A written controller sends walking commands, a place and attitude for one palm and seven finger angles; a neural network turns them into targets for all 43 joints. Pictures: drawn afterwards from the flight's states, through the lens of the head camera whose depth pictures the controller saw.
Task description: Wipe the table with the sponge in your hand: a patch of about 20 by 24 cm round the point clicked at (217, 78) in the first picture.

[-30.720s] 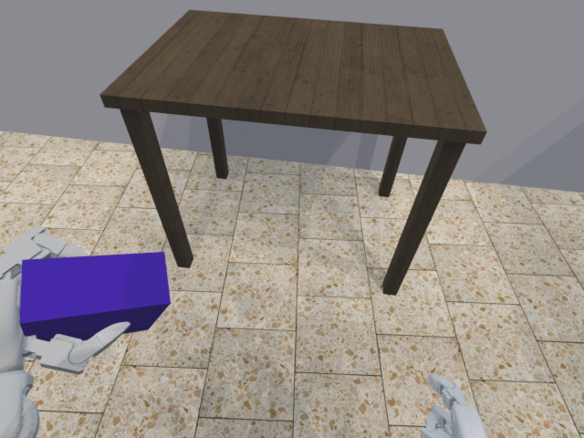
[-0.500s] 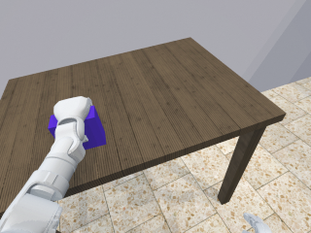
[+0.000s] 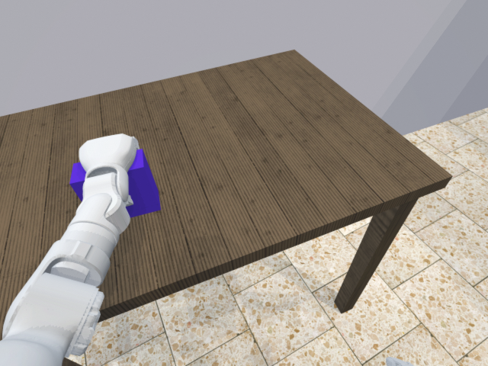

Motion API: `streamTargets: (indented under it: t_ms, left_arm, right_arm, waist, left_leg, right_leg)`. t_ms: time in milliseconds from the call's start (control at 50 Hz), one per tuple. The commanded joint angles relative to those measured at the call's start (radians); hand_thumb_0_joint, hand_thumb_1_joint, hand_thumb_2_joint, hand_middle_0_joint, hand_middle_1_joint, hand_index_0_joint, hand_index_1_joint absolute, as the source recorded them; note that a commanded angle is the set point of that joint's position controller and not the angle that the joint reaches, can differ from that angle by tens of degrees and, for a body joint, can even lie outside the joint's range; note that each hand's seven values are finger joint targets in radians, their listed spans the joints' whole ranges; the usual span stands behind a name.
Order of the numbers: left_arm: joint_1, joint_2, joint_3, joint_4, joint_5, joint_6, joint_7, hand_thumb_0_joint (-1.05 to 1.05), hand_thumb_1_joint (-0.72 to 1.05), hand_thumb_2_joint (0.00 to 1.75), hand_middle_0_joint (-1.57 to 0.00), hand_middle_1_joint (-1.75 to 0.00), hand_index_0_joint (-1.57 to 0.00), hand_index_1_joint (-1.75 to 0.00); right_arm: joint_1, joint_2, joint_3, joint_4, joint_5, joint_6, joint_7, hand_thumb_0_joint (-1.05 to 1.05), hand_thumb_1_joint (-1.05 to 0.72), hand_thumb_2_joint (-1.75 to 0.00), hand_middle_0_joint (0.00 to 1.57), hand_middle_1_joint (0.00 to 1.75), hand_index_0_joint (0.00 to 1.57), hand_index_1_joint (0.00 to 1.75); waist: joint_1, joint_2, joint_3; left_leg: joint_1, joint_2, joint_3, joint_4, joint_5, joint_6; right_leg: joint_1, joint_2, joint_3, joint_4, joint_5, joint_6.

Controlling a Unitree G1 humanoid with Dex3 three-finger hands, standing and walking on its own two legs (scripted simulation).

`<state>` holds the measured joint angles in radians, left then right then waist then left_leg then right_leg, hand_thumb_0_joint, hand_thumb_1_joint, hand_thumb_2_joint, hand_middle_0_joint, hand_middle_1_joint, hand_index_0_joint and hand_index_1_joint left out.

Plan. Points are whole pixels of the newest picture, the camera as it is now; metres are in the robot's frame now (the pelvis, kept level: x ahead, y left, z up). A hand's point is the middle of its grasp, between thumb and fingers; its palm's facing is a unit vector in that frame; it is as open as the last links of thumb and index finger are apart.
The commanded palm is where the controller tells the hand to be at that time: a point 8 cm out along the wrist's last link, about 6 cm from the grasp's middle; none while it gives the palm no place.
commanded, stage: wipe forward along the third lane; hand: left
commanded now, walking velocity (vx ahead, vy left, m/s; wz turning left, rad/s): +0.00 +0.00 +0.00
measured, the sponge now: (123, 195) +0.41 +0.25 +0.06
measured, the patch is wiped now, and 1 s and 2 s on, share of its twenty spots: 1.00 1.00 1.00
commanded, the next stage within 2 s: wipe back along the third lane in 0.16 s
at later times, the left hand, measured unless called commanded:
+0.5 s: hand (116, 169) +0.44 +0.26 +0.10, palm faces -0.01 +0.01 -1.00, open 9.4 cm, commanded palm +0.40 +0.24 +0.13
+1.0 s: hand (123, 185) +0.40 +0.23 +0.10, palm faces +0.06 -0.02 -1.00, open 9.4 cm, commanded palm +0.35 +0.21 +0.13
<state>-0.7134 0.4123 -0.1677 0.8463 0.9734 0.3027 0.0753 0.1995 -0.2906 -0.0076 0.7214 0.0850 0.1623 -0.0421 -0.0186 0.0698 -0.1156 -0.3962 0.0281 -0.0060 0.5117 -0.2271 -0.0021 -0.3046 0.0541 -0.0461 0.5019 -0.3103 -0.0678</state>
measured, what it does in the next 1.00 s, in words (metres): stands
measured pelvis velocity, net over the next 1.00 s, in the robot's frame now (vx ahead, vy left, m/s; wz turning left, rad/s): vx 0.02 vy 0.03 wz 0.01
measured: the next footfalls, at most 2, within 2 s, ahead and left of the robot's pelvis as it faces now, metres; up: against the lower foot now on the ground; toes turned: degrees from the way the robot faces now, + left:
none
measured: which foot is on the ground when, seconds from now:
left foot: down 0.00-1.00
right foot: down 0.00-1.00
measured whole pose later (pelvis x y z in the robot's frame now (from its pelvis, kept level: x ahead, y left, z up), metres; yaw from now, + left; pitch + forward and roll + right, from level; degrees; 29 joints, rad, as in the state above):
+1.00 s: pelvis +0.02 +0.03 +0.00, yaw +0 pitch +4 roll +0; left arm -0.51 0.28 -0.36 0.48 0.97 0.57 0.11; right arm 0.05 -0.27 0.02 0.64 0.10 0.23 0.03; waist 0.05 0.07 -0.14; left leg -0.31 -0.02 0.00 0.51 -0.27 0.02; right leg -0.20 0.01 -0.04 0.48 -0.34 -0.02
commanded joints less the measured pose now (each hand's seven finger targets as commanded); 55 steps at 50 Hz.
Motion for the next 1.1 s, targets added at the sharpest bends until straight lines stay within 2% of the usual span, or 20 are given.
streamTargets:
  t_ms: [0,60,120,200,240,260,320,360,380,500,600,640,760,800,840,900,960,1040,1060,1080]
  left_arm:
    - [-0.326,0.171,0.031,-0.029,0.028,0.006,0.031,0.0,0.1,1.3,-1.2,-1.6,-1.2,-1.6]
    - [-0.361,0.208,0.071,-0.029,0.025,0.001,0.039,0.0,0.1,1.3,-1.2,-1.6,-1.2,-1.6]
    - [-0.359,0.171,0.038,0.021,0.039,0.008,0.05,0.0,0.1,1.3,-1.2,-1.6,-1.2,-1.6]
    - [-0.44,0.202,0.052,0.068,0.05,0.011,0.062,0.0,0.1,1.3,-1.2,-1.6,-1.2,-1.6]
    - [-0.467,0.17,0.03,0.078,0.05,0.014,0.067,0.0,0.1,1.3,-1.2,-1.6,-1.2,-1.6]
    - [-0.447,0.16,0.04,0.069,0.044,0.008,0.066,0.0,0.1,1.3,-1.2,-1.6,-1.2,-1.6]
    - [-0.395,0.064,-0.015,0.049,0.04,0.012,0.072,0.0,0.1,1.3,-1.2,-1.6,-1.2,-1.6]
    - [-0.361,0.027,-0.018,0.017,0.018,0.013,0.074,0.0,0.1,1.3,-1.2,-1.6,-1.2,-1.6]
    - [-0.324,0.042,-0.001,0.021,0.009,0.02,0.082,0.0,0.1,1.3,-1.2,-1.6,-1.2,-1.6]
    - [-0.266,-0.071,-0.079,-0.058,-0.031,0.097,0.089,0.0,0.1,1.3,-1.2,-1.6,-1.2,-1.6]
    - [-0.205,-0.065,-0.075,-0.104,-0.049,0.168,0.074,0.0,0.1,1.3,-1.2,-1.6,-1.2,-1.6]
    - [-0.225,-0.096,-0.11,-0.133,-0.048,0.189,0.06,0.0,0.1,1.3,-1.2,-1.6,-1.2,-1.6]
    - [-0.134,-0.144,-0.142,-0.266,-0.055,0.209,0.028,0.0,0.1,1.3,-1.2,-1.6,-1.2,-1.6]
    - [-0.082,-0.104,-0.117,-0.289,-0.048,0.222,0.026,0.0,0.1,1.3,-1.2,-1.6,-1.2,-1.6]
    - [-0.05,-0.152,-0.161,-0.35,-0.049,0.234,0.016,0.0,0.1,1.3,-1.2,-1.6,-1.2,-1.6]
    - [0.018,-0.16,-0.174,-0.436,-0.057,0.254,0.004,0.0,0.1,1.3,-1.2,-1.6,-1.2,-1.6]
    - [0.045,-0.099,-0.133,-0.504,-0.057,0.279,-0.005,0.0,0.1,1.3,-1.2,-1.6,-1.2,-1.6]
    - [0.093,-0.087,-0.139,-0.565,-0.064,0.305,-0.022,0.0,0.1,1.3,-1.2,-1.6,-1.2,-1.6]
    - [0.112,-0.046,-0.098,-0.575,-0.06,0.311,-0.024,0.0,0.1,1.3,-1.2,-1.6,-1.2,-1.6]
    - [0.107,-0.08,-0.137,-0.597,-0.059,0.315,-0.03,0.0,0.1,1.3,-1.2,-1.6,-1.2,-1.6]
  right_arm:
    - [-0.056,-0.123,-0.039,-0.112,-0.006,-0.036,0.002,0.0,-0.9,-0.9,0.2,0.3,0.2,0.3]
    - [-0.051,-0.123,-0.04,-0.11,-0.012,-0.033,0.001,0.0,-0.9,-0.9,0.2,0.3,0.2,0.3]
    - [-0.041,-0.125,-0.04,-0.101,-0.012,-0.028,0.007,0.0,-0.9,-0.9,0.2,0.3,0.2,0.3]
    - [-0.025,-0.128,-0.039,-0.089,-0.014,-0.028,0.007,0.0,-0.9,-0.9,0.2,0.3,0.2,0.3]
    - [-0.018,-0.125,-0.041,-0.087,-0.017,-0.031,0.009,0.0,-0.9,-0.9,0.2,0.3,0.2,0.3]
    - [-0.015,-0.118,-0.044,-0.092,-0.016,-0.033,0.011,0.0,-0.9,-0.9,0.2,0.3,0.2,0.3]
    - [-0.016,-0.114,-0.051,-0.098,-0.017,-0.029,0.026,0.0,-0.9,-0.9,0.2,0.3,0.2,0.3]
    - [-0.03,-0.107,-0.053,-0.112,-0.016,-0.029,0.029,0.0,-0.9,-0.9,0.2,0.3,0.2,0.3]
    - [-0.031,-0.113,-0.055,-0.107,-0.017,-0.027,0.031,0.0,-0.9,-0.9,0.2,0.3,0.2,0.3]
    - [-0.094,-0.105,-0.049,-0.119,-0.003,-0.02,0.046,0.0,-0.9,-0.9,0.2,0.3,0.2,0.3]
    - [-0.148,-0.106,-0.038,-0.133,0.003,-0.009,0.051,0.0,-0.9,-0.9,0.2,0.3,0.2,0.3]
    - [-0.167,-0.102,-0.032,-0.14,0.006,-0.006,0.05,0.0,-0.9,-0.9,0.2,0.3,0.2,0.3]
    - [-0.215,-0.091,-0.025,-0.189,0.005,0.009,0.058,0.0,-0.9,-0.9,0.2,0.3,0.2,0.3]
    - [-0.228,-0.099,-0.022,-0.189,0.005,0.018,0.059,0.0,-0.9,-0.9,0.2,0.3,0.2,0.3]
    - [-0.247,-0.093,-0.018,-0.204,0.008,0.023,0.067,0.0,-0.9,-0.9,0.2,0.3,0.2,0.3]
    - [-0.277,-0.088,-0.015,-0.226,0.01,0.03,0.076,0.0,-0.9,-0.9,0.2,0.3,0.2,0.3]
    - [-0.301,-0.091,-0.008,-0.237,0.013,0.036,0.075,0.0,-0.9,-0.9,0.2,0.3,0.2,0.3]
    - [-0.329,-0.086,0.006,-0.247,0.017,0.038,0.07,0.0,-0.9,-0.9,0.2,0.3,0.2,0.3]
    - [-0.335,-0.092,0.006,-0.249,0.014,0.039,0.067,0.0,-0.9,-0.9,0.2,0.3,0.2,0.3]
    - [-0.344,-0.086,0.011,-0.256,0.017,0.037,0.066,0.0,-0.9,-0.9,0.2,0.3,0.2,0.3]
  waist:
    - [-0.015,-0.134,-0.179]
    - [-0.01,-0.15,-0.222]
    - [-0.02,-0.129,-0.193]
    - [-0.034,-0.115,-0.175]
    - [-0.04,-0.108,-0.191]
    - [-0.024,-0.102,-0.223]
    - [-0.021,-0.067,-0.234]
    - [-0.01,-0.092,-0.256]
    - [-0.005,-0.101,-0.242]
    - [0.003,-0.088,-0.203]
    - [0.021,-0.12,-0.18]
    - [0.015,-0.12,-0.158]
    - [0.032,-0.143,-0.202]
    - [0.038,-0.144,-0.186]
    - [0.039,-0.131,-0.179]
    - [0.046,-0.149,-0.181]
    - [0.054,-0.16,-0.18]
    - [0.058,-0.144,-0.155]
    - [0.066,-0.168,-0.16]
    - [0.058,-0.158,-0.156]
  left_leg:
    - [0.099,-0.062,0.032,-0.003,0.167,0.063]
    - [0.099,-0.06,0.028,-0.006,0.185,0.063]
    - [0.101,-0.058,0.032,-0.002,0.187,0.059]
    - [0.099,-0.054,0.019,-0.008,0.167,0.059]
    - [0.111,-0.051,0.016,-0.009,0.163,0.059]
    - [0.124,-0.047,0.007,-0.014,0.194,0.057]
    - [0.167,-0.039,0.004,-0.007,0.213,0.055]
    - [0.179,-0.035,-0.005,-0.012,0.241,0.054]
    - [0.179,-0.034,-0.003,-0.011,0.237,0.055]
    - [0.206,-0.03,-0.009,-0.035,0.229,0.052]
    - [0.203,-0.033,-0.015,-0.047,0.224,0.051]
    - [0.206,-0.035,-0.013,-0.049,0.209,0.052]
    - [0.235,-0.037,-0.012,-0.033,0.291,0.054]
    - [0.233,-0.038,-0.004,-0.025,0.291,0.052]
    - [0.242,-0.04,0.0,-0.017,0.322,0.051]
    - [0.246,-0.04,0.003,-0.009,0.352,0.052]
    - [0.233,-0.043,0.009,-0.01,0.345,0.051]
    - [0.229,-0.051,0.021,-0.008,0.343,0.05]
    - [0.222,-0.048,0.018,-0.011,0.336,0.049]
    - [0.224,-0.052,0.028,-0.007,0.334,0.051]
  right_leg:
    - [0.053,-0.026,0.056,-0.084,0.381,0.031]
    - [0.078,-0.025,0.056,-0.084,0.407,0.03]
    - [0.047,-0.023,0.042,-0.074,0.395,0.027]
    - [0.01,-0.017,0.034,-0.077,0.328,0.023]
    - [-0.006,-0.013,0.027,-0.08,0.3,0.022]
    - [0.007,-0.009,0.021,-0.076,0.309,0.015]
    - [-0.016,0.0,0.011,-0.072,0.292,0.009]
    - [-0.001,0.004,0.006,-0.073,0.306,0.005]
    - [0.004,0.005,0.005,-0.074,0.306,0.007]
    - [-0.003,0.011,-0.01,-0.088,0.261,0.002]
    - [0.027,0.009,-0.016,-0.09,0.263,0.0]
    - [0.019,0.008,-0.019,-0.093,0.251,-0.001]
    - [0.074,0.002,-0.023,-0.072,0.349,-0.003]
    - [0.083,-0.003,-0.015,-0.069,0.371,-0.001]
    - [0.09,-0.003,-0.017,-0.061,0.415,-0.004]
    - [0.115,-0.008,-0.016,-0.051,0.465,-0.001]
    - [0.146,-0.012,-0.006,-0.047,0.496,0.0]
    - [0.162,-0.019,0.006,-0.046,0.543,0.006]
    - [0.172,-0.018,0.015,-0.047,0.538,0.004]
    - [0.172,-0.023,0.017,-0.045,0.554,0.008]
